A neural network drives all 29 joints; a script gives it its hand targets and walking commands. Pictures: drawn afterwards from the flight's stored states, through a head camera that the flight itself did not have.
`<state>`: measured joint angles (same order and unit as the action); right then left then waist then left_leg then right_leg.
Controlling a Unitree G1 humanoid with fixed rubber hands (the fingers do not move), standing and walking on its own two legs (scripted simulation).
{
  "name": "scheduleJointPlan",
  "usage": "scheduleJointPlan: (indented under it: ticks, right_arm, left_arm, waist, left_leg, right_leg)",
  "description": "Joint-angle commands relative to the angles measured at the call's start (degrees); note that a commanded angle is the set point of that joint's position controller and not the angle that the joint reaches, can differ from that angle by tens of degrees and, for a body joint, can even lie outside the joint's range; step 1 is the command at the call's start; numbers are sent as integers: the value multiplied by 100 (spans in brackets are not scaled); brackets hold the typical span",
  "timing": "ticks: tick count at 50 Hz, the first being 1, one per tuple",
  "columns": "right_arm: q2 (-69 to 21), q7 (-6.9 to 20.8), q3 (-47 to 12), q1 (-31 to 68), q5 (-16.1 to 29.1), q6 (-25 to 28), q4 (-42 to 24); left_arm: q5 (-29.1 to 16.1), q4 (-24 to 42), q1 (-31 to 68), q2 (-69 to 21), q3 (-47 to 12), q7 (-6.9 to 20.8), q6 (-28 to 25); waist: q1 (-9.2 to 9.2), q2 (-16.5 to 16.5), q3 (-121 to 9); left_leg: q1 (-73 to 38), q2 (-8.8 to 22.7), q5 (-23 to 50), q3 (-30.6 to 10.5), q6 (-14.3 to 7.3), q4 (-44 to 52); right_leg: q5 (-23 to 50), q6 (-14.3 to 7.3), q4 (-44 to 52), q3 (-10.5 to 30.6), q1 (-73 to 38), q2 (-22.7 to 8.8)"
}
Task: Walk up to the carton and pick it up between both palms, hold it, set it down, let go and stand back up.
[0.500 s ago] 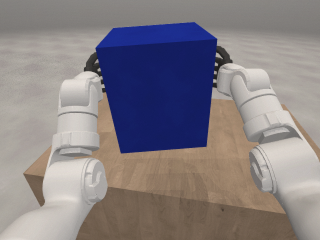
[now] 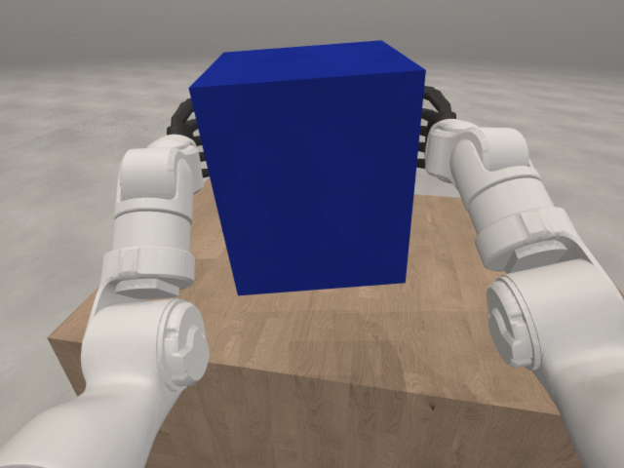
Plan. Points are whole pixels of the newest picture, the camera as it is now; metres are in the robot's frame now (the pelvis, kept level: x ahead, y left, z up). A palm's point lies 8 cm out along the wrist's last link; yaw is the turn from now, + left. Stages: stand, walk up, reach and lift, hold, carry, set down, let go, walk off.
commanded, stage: hold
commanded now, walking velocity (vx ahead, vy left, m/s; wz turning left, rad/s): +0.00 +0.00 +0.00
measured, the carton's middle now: (311, 164) +0.40 +0.00 +0.29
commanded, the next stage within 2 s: none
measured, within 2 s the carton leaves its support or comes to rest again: neither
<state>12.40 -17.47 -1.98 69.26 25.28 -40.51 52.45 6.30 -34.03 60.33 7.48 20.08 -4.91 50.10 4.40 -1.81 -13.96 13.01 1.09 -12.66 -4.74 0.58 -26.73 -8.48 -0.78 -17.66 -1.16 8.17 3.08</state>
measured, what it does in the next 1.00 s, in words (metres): stands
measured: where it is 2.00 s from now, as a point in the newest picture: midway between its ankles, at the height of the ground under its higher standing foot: outside the picture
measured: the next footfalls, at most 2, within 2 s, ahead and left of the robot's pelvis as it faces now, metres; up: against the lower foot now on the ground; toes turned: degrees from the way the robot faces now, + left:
none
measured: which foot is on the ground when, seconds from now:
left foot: down 0.00-1.00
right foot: down 0.00-1.00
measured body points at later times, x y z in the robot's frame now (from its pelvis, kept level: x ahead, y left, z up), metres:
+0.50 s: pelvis +0.00 +0.00 +0.00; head -0.09 +0.02 +0.44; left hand +0.40 +0.15 +0.31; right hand +0.39 -0.15 +0.33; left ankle +0.02 +0.12 -0.74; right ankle +0.01 -0.11 -0.74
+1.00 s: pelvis +0.01 +0.00 +0.00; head -0.09 +0.02 +0.44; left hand +0.39 +0.16 +0.31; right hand +0.39 -0.15 +0.32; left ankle +0.02 +0.12 -0.74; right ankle +0.01 -0.11 -0.74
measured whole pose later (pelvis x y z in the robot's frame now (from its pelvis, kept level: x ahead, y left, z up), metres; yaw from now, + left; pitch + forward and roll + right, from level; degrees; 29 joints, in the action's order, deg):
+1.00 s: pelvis +0.01 +0.00 +0.00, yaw +0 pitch -2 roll -3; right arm 12.4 -17.9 -3.1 66.5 26.5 -41.0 48.8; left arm 6.6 -29.2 57.6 6.5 19.8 -5.3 51.5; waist 4.9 -1.7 -13.2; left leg 11.5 0.9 -13.9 -5.5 0.4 -27.2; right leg -9.0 -0.6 -16.7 -0.7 6.0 3.4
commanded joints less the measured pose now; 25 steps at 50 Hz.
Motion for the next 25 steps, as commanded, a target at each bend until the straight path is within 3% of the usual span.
scheduleJointPlan:
  ticks: [1,15,25]
  right_arm:
    - [-4391,897,-674,5407,1131,201,-1871]
    - [-4286,893,-635,5448,1187,264,-1938]
    - [-4334,866,-770,5316,1288,244,-2170]
  left_arm:
    - [-1091,1187,5985,-3572,-1895,741,-608]
    - [-1128,1160,5936,-3669,-1937,765,-646]
    - [-1168,1559,5915,-3673,-2050,717,-631]
  waist:
    - [20,-145,-2067]
    - [103,-249,-2145]
    - [99,-268,-2280]
  left_leg:
    - [-563,-305,1055,43,169,477]
    - [-604,-296,1235,25,227,442]
    - [-777,-318,1556,6,275,335]
  right_leg:
    - [916,362,198,165,-628,161]
    - [1007,330,207,150,-718,169]
    - [1306,348,163,142,-777,205]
